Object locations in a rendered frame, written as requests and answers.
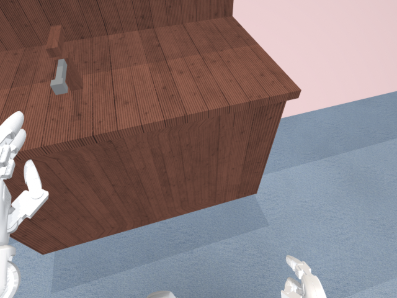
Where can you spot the left robot hand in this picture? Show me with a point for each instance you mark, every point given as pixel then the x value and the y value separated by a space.
pixel 12 138

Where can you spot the counter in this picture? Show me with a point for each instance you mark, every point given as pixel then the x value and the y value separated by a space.
pixel 172 107

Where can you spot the right robot hand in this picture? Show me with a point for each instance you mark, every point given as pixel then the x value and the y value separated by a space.
pixel 310 286

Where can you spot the tap lever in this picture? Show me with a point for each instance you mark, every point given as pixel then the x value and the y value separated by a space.
pixel 58 85

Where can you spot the robot left forearm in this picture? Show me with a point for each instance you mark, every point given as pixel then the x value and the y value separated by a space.
pixel 9 273

